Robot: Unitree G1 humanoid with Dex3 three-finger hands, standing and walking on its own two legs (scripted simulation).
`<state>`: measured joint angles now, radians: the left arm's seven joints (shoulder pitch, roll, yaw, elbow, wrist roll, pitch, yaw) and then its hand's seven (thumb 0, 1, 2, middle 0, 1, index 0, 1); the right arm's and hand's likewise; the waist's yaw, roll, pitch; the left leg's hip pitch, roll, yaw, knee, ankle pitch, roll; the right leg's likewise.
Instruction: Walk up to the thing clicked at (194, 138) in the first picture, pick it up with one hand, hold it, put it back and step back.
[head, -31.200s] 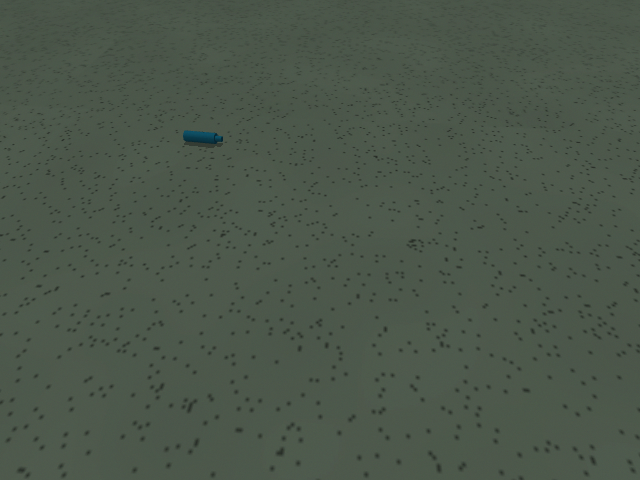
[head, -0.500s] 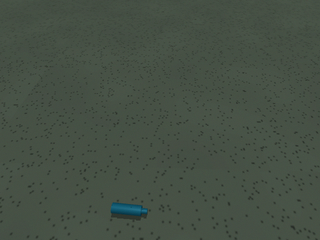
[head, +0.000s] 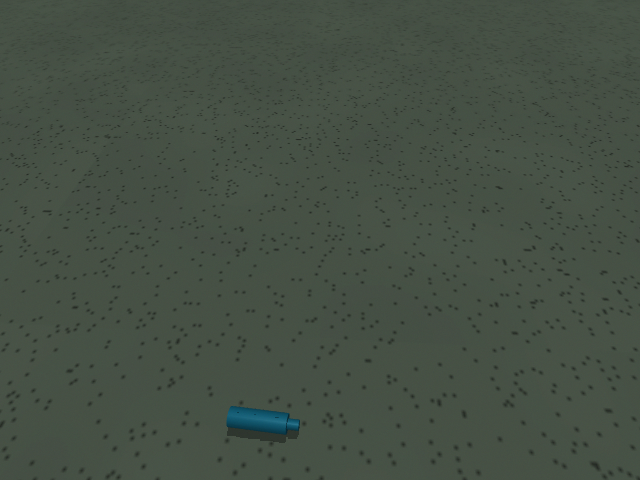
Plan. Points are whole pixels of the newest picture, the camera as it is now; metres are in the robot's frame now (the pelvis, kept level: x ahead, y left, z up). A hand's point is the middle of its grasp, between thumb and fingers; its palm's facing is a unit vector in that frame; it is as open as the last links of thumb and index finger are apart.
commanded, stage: stand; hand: left
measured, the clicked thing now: (264, 420) +0.45 +0.19 -0.75
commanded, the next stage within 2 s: walk up in 0.18 s
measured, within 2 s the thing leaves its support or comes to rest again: neither
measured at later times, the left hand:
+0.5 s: hand out of the picture +0.07 +0.29 -0.18, palm faces -0.04 -0.92 -0.39, open 7.4 cm
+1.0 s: hand out of the picture -0.07 +0.27 -0.17, palm faces -0.08 -0.92 -0.39, open 7.4 cm
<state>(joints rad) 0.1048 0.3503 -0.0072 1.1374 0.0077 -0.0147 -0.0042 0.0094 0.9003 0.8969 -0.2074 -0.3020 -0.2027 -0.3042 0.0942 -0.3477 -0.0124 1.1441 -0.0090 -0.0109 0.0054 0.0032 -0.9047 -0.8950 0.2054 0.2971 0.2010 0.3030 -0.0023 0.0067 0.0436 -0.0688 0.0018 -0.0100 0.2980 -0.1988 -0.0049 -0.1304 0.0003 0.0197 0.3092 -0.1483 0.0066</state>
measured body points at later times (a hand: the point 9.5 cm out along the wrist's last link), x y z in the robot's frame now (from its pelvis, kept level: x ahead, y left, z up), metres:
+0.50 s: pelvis -0.06 +0.02 -0.03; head +0.00 +0.03 +0.42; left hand +0.07 +0.33 -0.15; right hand +0.03 -0.31 -0.14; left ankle -0.09 +0.14 -0.73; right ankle +0.01 -0.12 -0.75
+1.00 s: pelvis -0.19 +0.01 -0.03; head -0.12 +0.00 +0.42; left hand -0.07 +0.31 -0.14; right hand -0.10 -0.32 -0.15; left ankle -0.17 +0.15 -0.69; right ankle -0.18 -0.11 -0.75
